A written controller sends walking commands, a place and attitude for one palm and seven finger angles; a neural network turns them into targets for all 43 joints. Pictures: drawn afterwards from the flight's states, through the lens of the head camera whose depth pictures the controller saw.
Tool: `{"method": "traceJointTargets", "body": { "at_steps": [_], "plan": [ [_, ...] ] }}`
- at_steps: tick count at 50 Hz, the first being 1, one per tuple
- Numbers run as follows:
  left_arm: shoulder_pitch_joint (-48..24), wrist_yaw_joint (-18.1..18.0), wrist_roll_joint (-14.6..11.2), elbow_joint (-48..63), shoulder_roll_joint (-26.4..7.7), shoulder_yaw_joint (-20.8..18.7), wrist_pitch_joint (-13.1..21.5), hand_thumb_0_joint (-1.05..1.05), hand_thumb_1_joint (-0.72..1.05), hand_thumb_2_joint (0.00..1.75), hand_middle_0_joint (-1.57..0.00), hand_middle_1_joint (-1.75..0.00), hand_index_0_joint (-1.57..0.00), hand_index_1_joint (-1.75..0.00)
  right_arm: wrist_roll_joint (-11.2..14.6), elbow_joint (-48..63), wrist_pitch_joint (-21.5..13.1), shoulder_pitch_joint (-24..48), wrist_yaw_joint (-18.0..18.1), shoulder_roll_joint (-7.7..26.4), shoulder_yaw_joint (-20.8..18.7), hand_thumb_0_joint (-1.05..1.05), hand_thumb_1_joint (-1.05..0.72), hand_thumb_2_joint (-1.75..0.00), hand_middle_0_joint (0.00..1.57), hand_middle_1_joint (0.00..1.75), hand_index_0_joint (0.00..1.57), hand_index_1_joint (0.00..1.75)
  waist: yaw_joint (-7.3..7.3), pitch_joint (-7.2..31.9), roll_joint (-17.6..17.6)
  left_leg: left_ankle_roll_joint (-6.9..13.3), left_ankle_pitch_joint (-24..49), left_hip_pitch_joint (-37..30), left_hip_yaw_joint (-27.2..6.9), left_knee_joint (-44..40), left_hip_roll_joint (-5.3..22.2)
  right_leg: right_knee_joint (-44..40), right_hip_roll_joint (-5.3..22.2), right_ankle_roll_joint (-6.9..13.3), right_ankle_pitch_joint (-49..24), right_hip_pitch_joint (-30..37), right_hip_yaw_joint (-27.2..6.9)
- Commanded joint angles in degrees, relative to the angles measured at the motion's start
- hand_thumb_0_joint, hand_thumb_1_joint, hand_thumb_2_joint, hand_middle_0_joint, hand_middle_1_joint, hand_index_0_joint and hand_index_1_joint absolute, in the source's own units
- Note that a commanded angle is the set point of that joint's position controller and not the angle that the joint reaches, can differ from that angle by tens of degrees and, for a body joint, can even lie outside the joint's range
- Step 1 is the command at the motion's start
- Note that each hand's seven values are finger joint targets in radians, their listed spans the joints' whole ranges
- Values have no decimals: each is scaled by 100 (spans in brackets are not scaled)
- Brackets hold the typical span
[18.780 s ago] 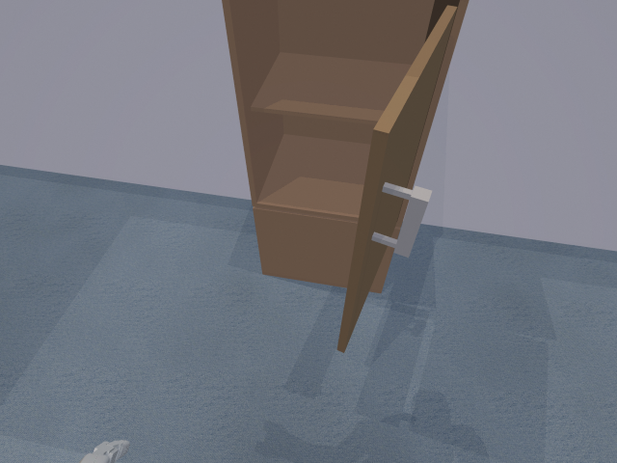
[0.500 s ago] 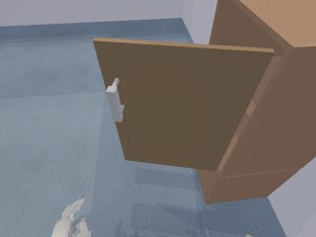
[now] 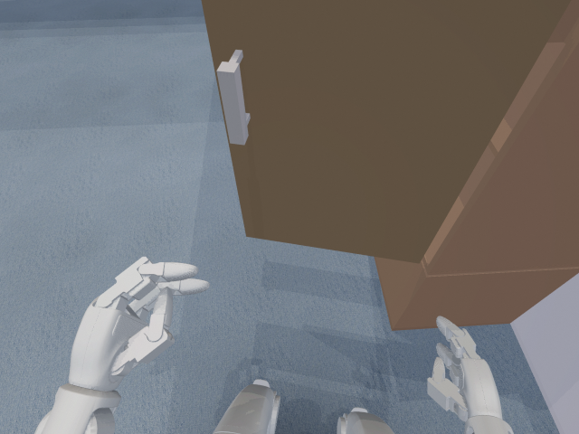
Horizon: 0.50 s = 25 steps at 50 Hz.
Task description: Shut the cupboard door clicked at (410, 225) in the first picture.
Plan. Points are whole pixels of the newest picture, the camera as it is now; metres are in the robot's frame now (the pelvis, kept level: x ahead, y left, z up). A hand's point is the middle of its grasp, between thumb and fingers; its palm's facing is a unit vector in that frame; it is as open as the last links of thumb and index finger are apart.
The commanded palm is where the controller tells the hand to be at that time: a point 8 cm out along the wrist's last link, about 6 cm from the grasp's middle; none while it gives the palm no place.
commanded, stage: raise the hand and make a fist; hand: left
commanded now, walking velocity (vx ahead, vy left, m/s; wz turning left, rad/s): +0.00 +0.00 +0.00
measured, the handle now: (238, 98) +0.54 +0.15 +0.16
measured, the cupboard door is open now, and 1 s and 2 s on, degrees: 76 76 76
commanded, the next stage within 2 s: bring the fist close to the handle in 1.28 s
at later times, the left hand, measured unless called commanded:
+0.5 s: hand (148, 306) +0.23 +0.19 +0.11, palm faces -0.11 -0.99 -0.04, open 3.2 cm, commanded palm +0.21 +0.25 +0.13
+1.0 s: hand (121, 250) +0.26 +0.21 +0.17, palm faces -0.03 -1.00 -0.05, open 3.1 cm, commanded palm +0.23 +0.25 +0.16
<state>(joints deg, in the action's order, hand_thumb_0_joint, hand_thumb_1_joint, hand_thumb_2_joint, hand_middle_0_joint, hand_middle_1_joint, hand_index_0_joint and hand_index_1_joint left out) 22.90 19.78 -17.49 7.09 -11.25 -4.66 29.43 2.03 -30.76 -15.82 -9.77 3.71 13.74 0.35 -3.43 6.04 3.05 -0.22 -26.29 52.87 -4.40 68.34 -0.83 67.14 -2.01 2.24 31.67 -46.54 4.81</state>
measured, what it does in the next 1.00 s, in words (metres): rises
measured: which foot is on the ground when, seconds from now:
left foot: down 0.00-1.00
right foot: down 0.00-1.00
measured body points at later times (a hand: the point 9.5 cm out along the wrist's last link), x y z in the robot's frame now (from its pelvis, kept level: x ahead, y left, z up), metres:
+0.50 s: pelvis +0.02 +0.03 +0.04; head +0.06 +0.03 +0.48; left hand +0.23 +0.24 +0.11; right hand +0.20 -0.21 -0.02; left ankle +0.07 +0.12 -0.64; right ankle +0.02 -0.10 -0.64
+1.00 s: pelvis +0.03 +0.01 +0.06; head +0.05 -0.01 +0.51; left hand +0.26 +0.26 +0.18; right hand +0.21 -0.22 -0.01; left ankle +0.07 +0.12 -0.64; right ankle +0.02 -0.10 -0.64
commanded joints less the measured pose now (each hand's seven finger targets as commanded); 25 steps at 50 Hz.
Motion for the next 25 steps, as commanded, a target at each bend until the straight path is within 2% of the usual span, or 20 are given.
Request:
{"method": "traceJointTargets", "body": {
  "at_steps": [1,2,3,4,6,7,8,10,12,13,15,18,19,20,21,22,23,24,25],
  "plan": [
    [344,121,224,225,-1187,-519,-1310,0,90,90,-79,-94,-79,-94,181,1159,-140,4,134,740,-335,0,-90,-90,20,30,20,30,143,755,-487,283,-271,-897,116,-1538,16,-2355,217,-125,1145,680,-1018],
    [366,8,167,628,-1086,-560,-1593,0,90,90,-81,-96,-81,-96,179,1341,-50,53,115,645,-279,0,-90,-90,20,30,20,30,19,956,-332,262,-157,-1118,133,-1738,-22,-2309,245,-117,963,922,-888],
    [356,-212,96,943,-1183,-843,-1774,0,90,90,-82,-98,-82,-98,176,1417,39,155,119,557,-270,0,-90,-90,20,30,20,30,-93,1001,-324,227,-148,-1277,127,-1889,-19,-2290,230,-115,882,1053,-791],
    [267,-474,-3,1296,-1115,-988,-1839,0,90,90,-84,-100,-84,-100,154,1463,82,235,118,471,-226,0,-90,-90,20,30,20,30,-143,988,-206,201,-119,-1376,133,-1973,-34,-2281,192,-100,797,1130,-711],
    [191,-1026,-127,1604,-1077,-1331,-1676,0,90,90,-88,-104,-88,-104,81,1388,112,261,115,382,-185,0,-90,-90,20,30,20,30,-194,882,-352,162,105,-1481,53,-2084,22,-2187,61,-49,381,1212,-466],
    [101,-1207,-80,1798,-876,-1148,-1469,0,90,90,-90,-106,-90,-106,70,1378,73,172,95,376,-171,0,-90,-90,20,30,20,30,-108,755,-210,153,209,-1599,35,-2158,58,-2090,26,-22,77,1071,-320],
    [61,-1335,-34,1879,-832,-1107,-1229,0,90,90,-92,-108,-92,-108,34,1307,16,47,59,391,-183,0,-90,-90,20,30,20,30,-29,765,-159,144,303,-1690,13,-2173,79,-1977,-16,-14,-174,945,-209],
    [-45,-1346,156,1854,-650,-634,-745,0,90,90,-95,-112,-95,-112,-56,1167,-120,-86,-31,472,-157,0,-90,-90,20,30,20,30,205,597,92,147,407,-1728,-27,-2087,94,-1779,-29,-12,-446,578,-121],
    [-106,-1122,270,1636,-525,-192,-473,0,90,90,-99,-116,-99,-116,-86,1058,-244,-162,-72,597,-172,0,-90,-90,20,30,20,30,399,509,44,162,360,-1669,-60,-1983,118,-1723,-7,-34,-451,396,-134],
    [-41,-931,264,1487,-386,63,-422,0,90,90,-101,-118,-101,-118,-67,1024,-300,-224,-83,649,-184,0,-90,-90,20,30,20,30,492,459,-38,168,244,-1660,-76,-1969,121,-1764,-3,-50,-386,342,-153],
    [30,-561,226,1303,-469,178,-549,0,90,90,-104,-122,-104,-122,-4,1032,-389,-309,-59,758,-213,0,-90,-90,20,30,20,30,529,525,-104,185,10,-1667,-131,-2042,116,-1887,16,-65,-269,422,-216],
    [-17,-339,203,1401,-940,-230,-995,0,90,90,-110,-128,-110,-128,73,1110,-385,-335,14,807,-244,0,-90,-90,20,30,20,30,383,871,-150,218,103,-1850,-134,-2192,79,-2073,47,-84,-350,838,-279],
    [-110,-386,171,1580,-1099,-478,-1083,0,90,90,-112,-130,-112,-130,79,1123,-366,-295,48,796,-246,0,-90,-90,20,30,20,30,306,1005,-155,211,187,-1998,-154,-2275,92,-2072,39,-78,-443,972,-240],
    [-182,-469,137,1789,-1213,-687,-1147,0,90,90,-113,-132,-113,-132,71,1151,-339,-264,72,767,-236,0,-90,-90,20,30,20,30,248,1140,-51,209,338,-2151,-161,-2324,87,-2048,25,-71,-617,1078,-201],
    [-252,-609,119,1921,-1475,-1051,-1196,0,90,90,-115,-134,-115,-134,45,1126,-302,-227,94,737,-219,0,-90,-90,20,30,20,30,124,1185,127,183,447,-2228,-186,-2386,87,-2015,-9,-36,-751,1218,-170],
    [-279,-709,34,2175,-1268,-994,-1177,0,90,90,-117,-136,-117,-136,44,1157,-278,-199,98,667,-182,0,-90,-90,20,30,20,30,121,1287,280,163,651,-2436,-179,-2445,90,-2004,2,-22,-956,1306,-113],
    [-239,-832,-8,2150,-1232,-1097,-1159,0,90,90,-119,-138,-119,-138,40,1132,-245,-194,102,619,-175,0,-90,-90,20,30,20,30,108,1168,180,128,783,-2507,-190,-2486,116,-1993,-24,-17,-1120,1333,-57],
    [-249,-908,-60,2276,-1071,-1024,-1095,0,90,90,-121,-140,-121,-140,33,1119,-231,-197,90,601,-148,0,-90,-90,20,30,20,30,100,1177,310,99,1014,-2633,-180,-2493,115,-1966,-46,-2,-1321,1367,-22],
    [-220,-968,-97,2162,-1012,-1018,-1084,0,90,90,-123,-142,-123,-142,24,1086,-205,-212,72,584,-138,0,-90,-90,20,30,20,30,146,1045,197,88,1132,-2627,-159,-2480,116,-1993,-65,-15,-1458,1362,-2]
  ]
}}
